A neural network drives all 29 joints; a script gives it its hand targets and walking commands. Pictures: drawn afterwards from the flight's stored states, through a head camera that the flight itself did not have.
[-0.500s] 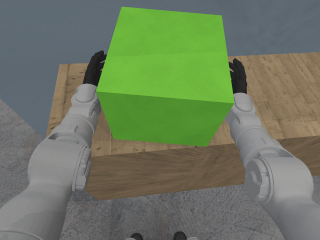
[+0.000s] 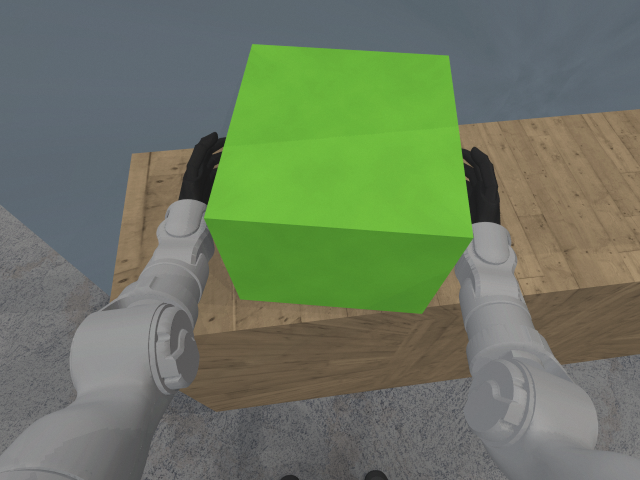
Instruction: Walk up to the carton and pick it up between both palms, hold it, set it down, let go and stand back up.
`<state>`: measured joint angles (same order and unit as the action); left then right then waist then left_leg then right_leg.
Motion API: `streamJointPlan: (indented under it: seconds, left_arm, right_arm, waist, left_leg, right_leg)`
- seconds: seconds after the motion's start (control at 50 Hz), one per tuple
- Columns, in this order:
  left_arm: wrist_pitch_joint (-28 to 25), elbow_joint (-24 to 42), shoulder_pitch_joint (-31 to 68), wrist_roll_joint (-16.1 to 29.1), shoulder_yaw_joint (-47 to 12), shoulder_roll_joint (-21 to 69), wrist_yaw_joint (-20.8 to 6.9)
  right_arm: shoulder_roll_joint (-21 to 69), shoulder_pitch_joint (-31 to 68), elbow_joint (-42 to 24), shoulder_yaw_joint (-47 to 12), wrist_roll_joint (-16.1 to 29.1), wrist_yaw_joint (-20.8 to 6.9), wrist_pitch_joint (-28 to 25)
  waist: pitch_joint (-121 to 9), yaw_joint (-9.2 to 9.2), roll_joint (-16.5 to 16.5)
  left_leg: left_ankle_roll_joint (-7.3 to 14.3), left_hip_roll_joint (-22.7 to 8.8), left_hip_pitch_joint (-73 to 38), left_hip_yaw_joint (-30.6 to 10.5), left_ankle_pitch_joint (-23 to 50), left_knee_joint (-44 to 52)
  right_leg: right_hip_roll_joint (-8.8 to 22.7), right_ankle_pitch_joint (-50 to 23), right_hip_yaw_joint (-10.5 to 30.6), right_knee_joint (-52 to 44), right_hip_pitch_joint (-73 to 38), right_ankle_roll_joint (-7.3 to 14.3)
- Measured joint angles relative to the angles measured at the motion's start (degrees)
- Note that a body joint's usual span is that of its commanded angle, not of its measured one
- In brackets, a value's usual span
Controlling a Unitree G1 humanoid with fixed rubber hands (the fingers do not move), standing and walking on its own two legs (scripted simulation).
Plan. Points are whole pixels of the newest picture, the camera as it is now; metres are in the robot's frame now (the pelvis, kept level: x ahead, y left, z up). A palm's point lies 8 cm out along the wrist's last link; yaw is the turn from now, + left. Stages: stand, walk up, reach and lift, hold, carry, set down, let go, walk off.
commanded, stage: reach and lift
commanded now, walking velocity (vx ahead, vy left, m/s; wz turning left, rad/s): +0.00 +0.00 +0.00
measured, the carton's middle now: (339, 183) +0.49 -0.04 +0.03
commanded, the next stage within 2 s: none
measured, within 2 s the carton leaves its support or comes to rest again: neither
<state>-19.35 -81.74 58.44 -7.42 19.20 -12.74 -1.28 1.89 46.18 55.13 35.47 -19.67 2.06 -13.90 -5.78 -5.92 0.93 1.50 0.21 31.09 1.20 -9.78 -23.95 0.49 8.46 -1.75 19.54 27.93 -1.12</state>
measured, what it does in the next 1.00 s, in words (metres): stands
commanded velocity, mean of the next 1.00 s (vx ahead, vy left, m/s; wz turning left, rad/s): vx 0.00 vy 0.00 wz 0.00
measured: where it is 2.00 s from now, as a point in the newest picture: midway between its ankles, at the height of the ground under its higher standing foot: outside the picture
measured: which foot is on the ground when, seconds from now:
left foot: down 0.00-1.00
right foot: down 0.00-1.00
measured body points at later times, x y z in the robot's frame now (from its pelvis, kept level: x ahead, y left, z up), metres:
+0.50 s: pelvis +0.01 -0.01 +0.00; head +0.10 +0.00 +0.44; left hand +0.48 +0.14 +0.05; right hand +0.42 -0.21 +0.05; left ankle +0.00 +0.09 -0.74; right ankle -0.01 -0.13 -0.74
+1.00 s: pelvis +0.01 -0.01 +0.00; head +0.10 +0.00 +0.44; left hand +0.48 +0.14 +0.05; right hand +0.42 -0.21 +0.05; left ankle +0.00 +0.09 -0.74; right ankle -0.01 -0.13 -0.74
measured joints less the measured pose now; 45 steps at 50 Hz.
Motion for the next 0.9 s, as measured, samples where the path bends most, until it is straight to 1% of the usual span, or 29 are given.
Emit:
streamJointPlan:
  seconds: [0.1, 0.22, 0.32, 0.48, 0.56, 0.66, 0.9]
  left_arm:
    - [-0.3, 1.2, -2.2, 0.3, -0.2, 0.4, -0.4]
    - [-0.4, 1.6, -3.4, 0.7, -1.4, 0.0, -0.7]
    - [-0.6, 1.5, -3.3, 1.0, -1.0, -0.3, -1.3]
    - [-0.1, 2.0, -2.9, 0.0, -0.3, -0.3, -1.6]
    - [0.0, 2.3, -3.1, -0.3, 0.0, -0.1, -1.6]
    - [0.0, 2.4, -3.3, 0.3, -0.3, 0.0, -1.5]
    - [-0.6, 1.7, -3.1, 0.9, -1.7, 0.2, -0.5]
  right_arm:
    - [0.7, -1.7, -0.2, -0.2, -0.4, 0.3, -1.3]
    - [1.1, -2.7, 0.5, -1.2, 0.5, 1.0, -2.6]
    - [1.3, -3.0, 0.3, -2.1, 0.9, 1.8, -2.7]
    - [1.5, -3.2, -0.1, -2.0, 1.0, 2.2, -2.8]
    - [1.6, -3.5, -0.7, -2.2, 0.9, 2.1, -2.6]
    - [1.3, -3.3, -0.5, -2.3, 0.8, 2.1, -2.5]
    - [0.4, -2.7, 1.9, -2.2, 1.5, 1.8, -3.7]
  waist:
    - [-0.2, 0.36, 0.3]
    - [-0.3, 0.40, 0.4]
    - [0.6, 0.32, -0.3]
    - [0.7, 0.54, -1.1]
    - [0.2, 0.64, -1.0]
    - [-0.2, 0.57, -0.8]
    - [-1.0, 0.57, -0.6]
  left_leg:
    - [-0.1, -0.2, -1.8, 0.5, -0.6, 0.4]
    - [-0.5, -0.6, -2.8, 0.3, -1.1, 0.4]
    - [-0.6, -0.7, -3.9, 0.2, -0.8, 1.2]
    - [-0.8, -0.8, -4.0, 0.2, -0.2, 2.0]
    - [-0.8, -0.8, -3.8, 0.4, 0.1, 2.4]
    - [-0.6, -0.7, -3.3, 0.6, 0.3, 2.7]
    - [-0.5, -0.8, -2.5, 0.8, 0.2, 2.3]
  right_leg:
    - [-0.1, 0.6, 0.2, -0.3, -1.5, 0.0]
    - [-0.5, 0.8, -0.2, -0.8, -2.9, 0.5]
    - [-0.5, 0.9, -0.5, -0.9, -3.7, 0.7]
    - [-0.6, 0.6, -0.8, -1.2, -3.6, 1.0]
    - [-0.5, 0.3, -0.8, -1.6, -3.3, 0.9]
    - [-0.4, 0.0, -0.7, -1.9, -2.9, 0.8]
    - [-0.3, -0.4, -0.9, -2.5, -2.4, 0.7]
